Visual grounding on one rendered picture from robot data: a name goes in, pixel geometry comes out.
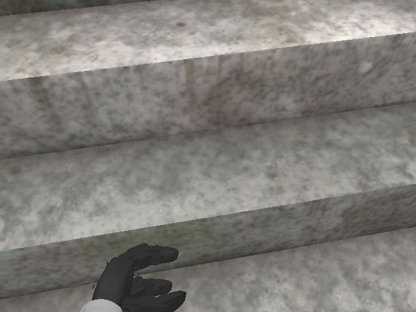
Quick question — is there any left robot hand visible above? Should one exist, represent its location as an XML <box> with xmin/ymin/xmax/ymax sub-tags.
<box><xmin>92</xmin><ymin>243</ymin><xmax>187</xmax><ymax>312</ymax></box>

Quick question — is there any left robot forearm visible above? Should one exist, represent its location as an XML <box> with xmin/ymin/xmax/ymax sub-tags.
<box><xmin>80</xmin><ymin>299</ymin><xmax>122</xmax><ymax>312</ymax></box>

